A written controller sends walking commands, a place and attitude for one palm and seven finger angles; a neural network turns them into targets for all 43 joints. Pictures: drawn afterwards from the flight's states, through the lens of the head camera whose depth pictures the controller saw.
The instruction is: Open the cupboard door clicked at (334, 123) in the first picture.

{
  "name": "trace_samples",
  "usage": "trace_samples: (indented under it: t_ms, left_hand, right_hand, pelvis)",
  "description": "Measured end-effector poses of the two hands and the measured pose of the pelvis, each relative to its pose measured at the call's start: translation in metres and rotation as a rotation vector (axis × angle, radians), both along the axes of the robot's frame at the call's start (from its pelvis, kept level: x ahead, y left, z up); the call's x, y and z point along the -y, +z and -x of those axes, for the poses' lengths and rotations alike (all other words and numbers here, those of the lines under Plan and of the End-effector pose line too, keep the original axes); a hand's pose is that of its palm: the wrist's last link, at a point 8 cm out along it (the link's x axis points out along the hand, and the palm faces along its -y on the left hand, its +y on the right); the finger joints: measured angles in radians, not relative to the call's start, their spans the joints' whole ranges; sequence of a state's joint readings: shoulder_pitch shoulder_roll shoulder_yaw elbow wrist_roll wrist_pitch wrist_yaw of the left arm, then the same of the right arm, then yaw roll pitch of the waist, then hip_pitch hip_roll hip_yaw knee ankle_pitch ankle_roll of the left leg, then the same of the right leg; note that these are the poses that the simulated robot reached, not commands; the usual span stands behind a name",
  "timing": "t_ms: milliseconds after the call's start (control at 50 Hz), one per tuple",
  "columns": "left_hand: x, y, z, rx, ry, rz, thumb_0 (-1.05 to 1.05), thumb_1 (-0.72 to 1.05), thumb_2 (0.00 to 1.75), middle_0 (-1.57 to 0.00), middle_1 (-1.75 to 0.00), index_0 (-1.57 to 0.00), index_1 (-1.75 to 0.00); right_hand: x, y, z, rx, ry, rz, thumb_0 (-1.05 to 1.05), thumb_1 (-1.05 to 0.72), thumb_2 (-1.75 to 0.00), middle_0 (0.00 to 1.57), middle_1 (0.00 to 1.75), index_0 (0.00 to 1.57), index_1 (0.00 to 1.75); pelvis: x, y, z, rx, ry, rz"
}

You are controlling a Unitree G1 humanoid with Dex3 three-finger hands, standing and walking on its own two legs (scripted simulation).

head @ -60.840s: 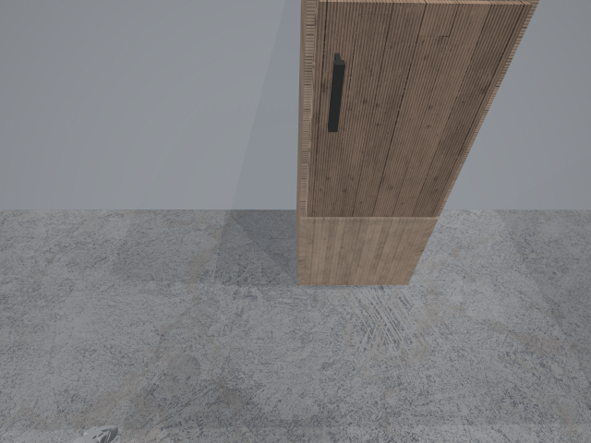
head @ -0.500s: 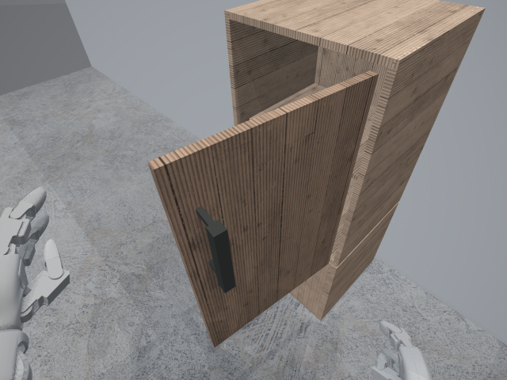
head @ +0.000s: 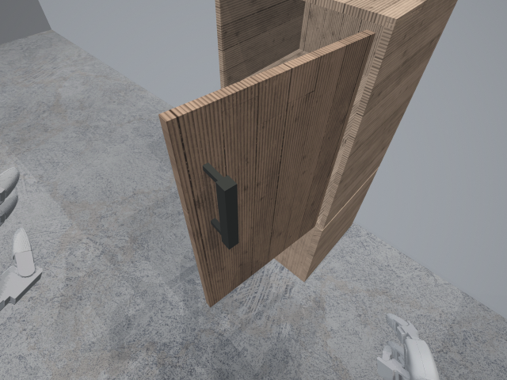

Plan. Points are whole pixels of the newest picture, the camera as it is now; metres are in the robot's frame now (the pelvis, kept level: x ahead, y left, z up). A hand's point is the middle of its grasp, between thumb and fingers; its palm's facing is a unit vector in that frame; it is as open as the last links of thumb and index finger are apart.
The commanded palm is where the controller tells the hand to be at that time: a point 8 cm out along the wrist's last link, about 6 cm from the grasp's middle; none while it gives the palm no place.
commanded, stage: step back with the hand held close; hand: left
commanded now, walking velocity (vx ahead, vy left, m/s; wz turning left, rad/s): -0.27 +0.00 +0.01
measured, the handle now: (220, 208) +0.35 +0.08 +0.09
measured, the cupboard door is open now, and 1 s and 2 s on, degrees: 82 82 82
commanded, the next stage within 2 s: stop stepping back and stand still in 0.60 s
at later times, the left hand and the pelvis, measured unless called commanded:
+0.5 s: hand out of the picture +0.11 +0.30 +0.16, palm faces +0.50 -0.75 -0.43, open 7.5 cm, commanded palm +0.03 +0.33 +0.18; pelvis -0.09 +0.02 -0.01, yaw +4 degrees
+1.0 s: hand out of the picture +0.04 +0.25 +0.16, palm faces +0.39 -0.80 -0.46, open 7.5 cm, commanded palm -0.02 +0.28 +0.18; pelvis -0.17 -0.01 +0.00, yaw -2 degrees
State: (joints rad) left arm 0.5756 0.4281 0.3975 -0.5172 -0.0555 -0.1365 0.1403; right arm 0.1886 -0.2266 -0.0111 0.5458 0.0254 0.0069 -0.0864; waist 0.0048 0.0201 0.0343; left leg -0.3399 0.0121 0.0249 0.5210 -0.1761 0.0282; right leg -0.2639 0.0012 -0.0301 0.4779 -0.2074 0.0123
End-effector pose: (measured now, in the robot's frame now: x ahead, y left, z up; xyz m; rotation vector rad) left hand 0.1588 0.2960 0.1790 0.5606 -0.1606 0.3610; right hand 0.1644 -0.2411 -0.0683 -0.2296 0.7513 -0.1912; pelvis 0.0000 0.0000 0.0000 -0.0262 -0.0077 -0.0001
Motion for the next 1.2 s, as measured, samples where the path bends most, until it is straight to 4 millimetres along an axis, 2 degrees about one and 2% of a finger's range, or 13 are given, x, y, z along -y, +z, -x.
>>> trace_samples:
  t_ms: [160,340,460,540,600,660,740,780,840,920,1020,1100,1200]
  left_hand:
    - [-0.011,-0.001,0.035,0.049,0.027,-0.023,0.02,0.88,0.89,-0.21,-0.30,-0.21,-0.30]
    - [-0.011,0.002,0.080,0.113,0.065,-0.028,0.02,0.88,0.89,-0.21,-0.30,-0.21,-0.30]
    - [-0.028,-0.004,0.093,0.170,0.061,0.000,0.01,0.88,0.89,-0.21,-0.30,-0.21,-0.30]
    - [-0.038,0.002,0.102,0.160,0.076,-0.011,0.02,0.88,0.89,-0.21,-0.30,-0.21,-0.30]
    - [-0.032,0.009,0.111,0.166,0.064,0.015,0.02,0.89,0.89,-0.21,-0.30,-0.21,-0.30]
    - [-0.018,0.014,0.118,0.171,0.023,0.043,0.02,0.89,0.89,-0.21,-0.30,-0.20,-0.30]
    - [0.003,0.017,0.127,0.147,-0.041,0.025,0.02,0.89,0.90,-0.21,-0.30,-0.20,-0.30]
    - [0.015,0.015,0.135,0.126,-0.078,-0.029,0.02,0.89,0.89,-0.21,-0.30,-0.20,-0.30]
    - [0.025,0.014,0.147,0.069,-0.107,-0.039,0.02,0.89,0.89,-0.21,-0.30,-0.21,-0.30]
    - [0.023,0.010,0.160,0.030,-0.074,-0.038,0.01,0.88,0.89,-0.22,-0.30,-0.21,-0.30]
    - [0.012,-0.001,0.161,0.078,-0.014,0.024,0.01,0.88,0.89,-0.22,-0.30,-0.21,-0.30]
    - [0.017,-0.003,0.169,0.088,-0.046,0.038,0.02,0.88,0.89,-0.21,-0.30,-0.21,-0.30]
    - [0.025,0.004,0.194,0.084,-0.097,0.004,0.02,0.88,0.89,-0.21,-0.30,-0.21,-0.30]
  right_hand:
    - [-0.015,-0.007,0.035,0.005,0.033,0.002,0.01,-0.91,-0.90,0.21,0.30,0.20,0.30]
    - [-0.022,-0.019,0.059,-0.012,0.093,-0.007,0.01,-0.91,-0.90,0.21,0.30,0.21,0.30]
    - [-0.027,-0.017,0.074,-0.016,0.088,0.050,0.01,-0.91,-0.90,0.21,0.30,0.20,0.30]
    - [-0.038,-0.007,0.087,0.014,0.086,0.016,0.01,-0.91,-0.90,0.21,0.30,0.20,0.30]
    - [-0.044,0.001,0.098,0.024,0.096,-0.011,0.01,-0.91,-0.90,0.21,0.30,0.20,0.30]
    - [-0.045,0.005,0.109,0.033,0.107,-0.031,0.01,-0.91,-0.90,0.21,0.30,0.20,0.30]
    - [-0.039,0.003,0.125,0.050,0.114,-0.057,0.01,-0.91,-0.90,0.21,0.30,0.21,0.30]
    - [-0.030,-0.004,0.134,0.061,0.109,-0.071,0.01,-0.90,-0.90,0.21,0.30,0.21,0.30]
    - [-0.014,-0.012,0.157,0.021,0.071,-0.072,0.01,-0.91,-0.90,0.21,0.30,0.21,0.30]
    - [0.009,-0.013,0.190,-0.027,-0.004,-0.040,0.01,-0.91,-0.90,0.21,0.30,0.21,0.30]
    - [0.032,-0.014,0.220,-0.042,-0.069,0.023,0.01,-0.91,-0.90,0.21,0.30,0.20,0.30]
    - [0.035,-0.005,0.236,0.002,-0.084,0.032,0.02,-0.91,-0.90,0.20,0.30,0.20,0.30]
    - [0.028,0.000,0.251,0.033,-0.070,0.016,0.01,-0.91,-0.90,0.20,0.30,0.20,0.30]
  pelvis:
    - [-0.007,-0.006,0.029,0.006,0.025,0.013]
    - [-0.006,-0.013,0.056,0.019,0.057,0.001]
    - [-0.018,-0.018,0.078,0.021,0.069,0.011]
    - [-0.017,-0.008,0.093,0.005,0.061,0.032]
    - [-0.015,-0.001,0.103,-0.017,0.036,0.042]
    - [-0.011,0.004,0.115,-0.038,0.015,0.044]
    - [0.001,0.002,0.136,-0.064,-0.002,0.025]
    - [0.009,-0.006,0.150,-0.070,-0.025,-0.017]
    - [0.012,-0.004,0.162,-0.051,-0.038,-0.003]
    - [0.015,0.000,0.163,-0.042,-0.061,-0.034]
    - [0.011,-0.004,0.171,-0.011,-0.041,-0.042]
    - [0.011,-0.003,0.188,0.007,-0.040,-0.041]
    - [0.012,-0.001,0.207,0.005,-0.036,-0.010]
